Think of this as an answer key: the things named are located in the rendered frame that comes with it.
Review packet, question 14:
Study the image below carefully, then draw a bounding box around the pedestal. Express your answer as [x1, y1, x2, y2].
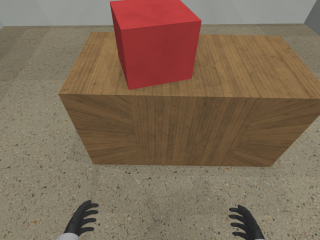
[58, 31, 320, 167]

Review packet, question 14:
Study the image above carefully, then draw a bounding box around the robot left hand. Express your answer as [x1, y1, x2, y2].
[63, 200, 99, 237]

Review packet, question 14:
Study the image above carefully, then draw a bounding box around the carton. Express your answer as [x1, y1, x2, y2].
[110, 0, 202, 90]

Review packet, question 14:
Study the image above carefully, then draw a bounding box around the robot right hand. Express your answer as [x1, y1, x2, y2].
[229, 204, 265, 240]

